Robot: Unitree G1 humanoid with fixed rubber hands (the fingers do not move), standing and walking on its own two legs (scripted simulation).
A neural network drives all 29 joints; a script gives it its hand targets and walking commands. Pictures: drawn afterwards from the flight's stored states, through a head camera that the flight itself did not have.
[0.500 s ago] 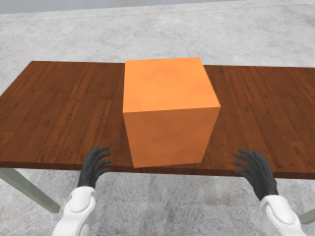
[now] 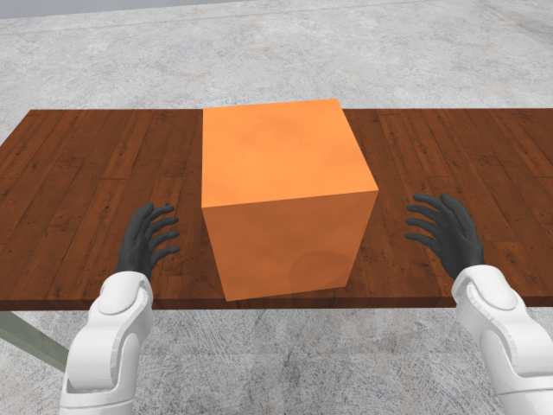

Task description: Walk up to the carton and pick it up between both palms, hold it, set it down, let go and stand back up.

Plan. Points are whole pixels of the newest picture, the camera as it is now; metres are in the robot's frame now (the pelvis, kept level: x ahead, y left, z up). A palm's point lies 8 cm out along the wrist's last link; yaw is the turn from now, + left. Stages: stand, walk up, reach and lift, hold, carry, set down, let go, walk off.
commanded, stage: reach and lift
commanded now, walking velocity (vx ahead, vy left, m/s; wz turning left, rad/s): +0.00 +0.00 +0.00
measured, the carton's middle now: (279, 203) +0.41 +0.03 +0.06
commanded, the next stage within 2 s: none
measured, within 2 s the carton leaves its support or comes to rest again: neither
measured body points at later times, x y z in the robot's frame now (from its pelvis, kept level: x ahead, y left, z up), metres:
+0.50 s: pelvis -0.01 +0.00 +0.00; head +0.00 +0.02 +0.45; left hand +0.33 +0.22 +0.14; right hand +0.38 -0.19 +0.16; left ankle +0.01 +0.15 -0.75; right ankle -0.01 -0.07 -0.75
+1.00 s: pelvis -0.01 +0.01 +0.00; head +0.01 +0.01 +0.45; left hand +0.39 +0.24 +0.20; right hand +0.45 -0.18 +0.21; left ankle +0.01 +0.15 -0.75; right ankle -0.01 -0.07 -0.75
